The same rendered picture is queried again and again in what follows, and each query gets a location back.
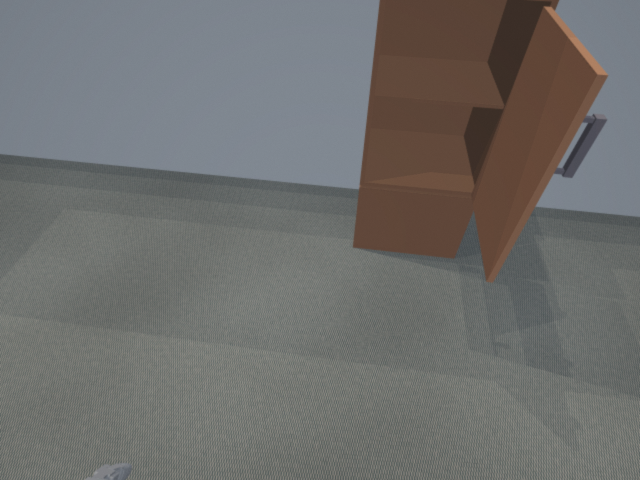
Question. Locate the handle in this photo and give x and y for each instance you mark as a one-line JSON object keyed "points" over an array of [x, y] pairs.
{"points": [[589, 135]]}

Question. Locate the cupboard door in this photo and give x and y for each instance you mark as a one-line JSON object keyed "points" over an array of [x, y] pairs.
{"points": [[555, 87]]}

